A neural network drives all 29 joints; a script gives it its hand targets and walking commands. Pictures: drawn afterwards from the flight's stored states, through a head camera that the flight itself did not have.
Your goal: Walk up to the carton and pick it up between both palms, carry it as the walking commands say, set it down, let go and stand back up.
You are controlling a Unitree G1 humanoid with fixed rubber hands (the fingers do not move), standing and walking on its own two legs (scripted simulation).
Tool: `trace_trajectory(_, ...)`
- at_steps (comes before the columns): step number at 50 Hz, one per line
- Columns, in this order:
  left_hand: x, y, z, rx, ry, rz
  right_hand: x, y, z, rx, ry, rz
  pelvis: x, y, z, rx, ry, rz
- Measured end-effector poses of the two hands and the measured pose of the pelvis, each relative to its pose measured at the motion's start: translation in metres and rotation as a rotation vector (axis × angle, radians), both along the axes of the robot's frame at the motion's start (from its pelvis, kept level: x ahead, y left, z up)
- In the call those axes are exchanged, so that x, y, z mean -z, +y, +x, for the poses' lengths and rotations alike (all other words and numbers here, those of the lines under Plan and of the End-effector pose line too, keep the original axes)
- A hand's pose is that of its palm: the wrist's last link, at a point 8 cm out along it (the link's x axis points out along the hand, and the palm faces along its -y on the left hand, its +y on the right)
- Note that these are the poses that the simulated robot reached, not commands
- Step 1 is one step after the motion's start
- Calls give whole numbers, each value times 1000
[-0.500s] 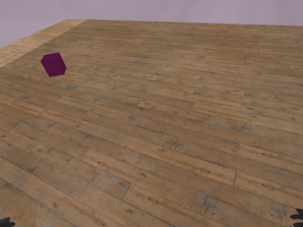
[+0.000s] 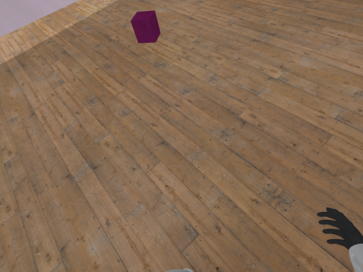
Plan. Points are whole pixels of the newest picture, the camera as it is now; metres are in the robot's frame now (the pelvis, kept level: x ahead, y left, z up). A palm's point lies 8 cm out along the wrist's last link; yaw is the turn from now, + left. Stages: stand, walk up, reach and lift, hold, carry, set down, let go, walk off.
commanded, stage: walk up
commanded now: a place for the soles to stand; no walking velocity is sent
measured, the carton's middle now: (146, 27) +2.42 +0.80 -0.63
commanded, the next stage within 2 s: none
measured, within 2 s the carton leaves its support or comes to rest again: neither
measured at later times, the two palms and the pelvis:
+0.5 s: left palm (62, 198) +0.27 +0.37 -0.02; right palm (329, 98) +0.57 -0.32 -0.01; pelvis +0.31 -0.02 +0.01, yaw +11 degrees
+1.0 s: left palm (99, 90) +0.71 +0.44 -0.05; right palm (292, 90) +0.70 -0.27 -0.09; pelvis +0.60 +0.09 -0.01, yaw +15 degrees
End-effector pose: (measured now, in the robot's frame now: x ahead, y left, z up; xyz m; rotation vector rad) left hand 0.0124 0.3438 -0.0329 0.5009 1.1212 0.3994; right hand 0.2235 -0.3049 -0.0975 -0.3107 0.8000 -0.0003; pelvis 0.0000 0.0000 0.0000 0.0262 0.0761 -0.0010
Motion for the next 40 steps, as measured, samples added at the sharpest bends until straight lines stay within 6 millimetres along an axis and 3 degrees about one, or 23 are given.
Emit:
trace_trajectory(4,-9,-28,144,193,-169,-60,7,-35,-45,136,189,-46,-12,-11,53,-23,-47,9)
trace_trajectory(6,-13,-39,205,266,-233,-66,1,-55,-56,179,249,-75,-12,-22,80,-31,-70,24)
trace_trajectory(8,-13,-50,256,311,-283,-65,-5,-77,-51,205,271,-109,-8,-34,110,-35,-86,24)
trace_trajectory(10,-8,-53,293,323,-323,-46,-9,-101,-23,208,246,-151,3,-46,143,-56,-95,14)
trace_trajectory(12,2,-45,311,278,-357,-10,-10,-117,26,179,184,-192,18,-57,173,-91,-94,18)
trace_trajectory(15,8,-38,307,166,-361,-8,-23,-113,111,84,103,-214,18,-59,204,-159,-122,-25)
trace_trajectory(21,-3,-5,264,-17,-231,11,-68,-54,270,-129,-41,-175,-6,-45,262,-195,-118,6)
trace_trajectory(25,-11,30,253,-115,-144,29,-88,-16,345,-195,-84,-165,-14,-23,306,-198,-93,18)
trace_trajectory(28,-8,58,269,-153,-110,26,-92,12,388,-207,-104,-167,-13,3,343,-197,-73,-2)
trace_trajectory(31,7,89,307,-161,-103,19,-82,36,421,-181,-118,-180,0,33,381,-208,-55,-19)
trace_trajectory(33,17,96,343,-147,-96,-13,-70,47,427,-147,-102,-181,2,49,401,-203,-43,-7)
trace_trajectory(40,17,95,506,12,-160,-117,-45,39,378,15,188,-227,-16,74,473,-233,-56,-5)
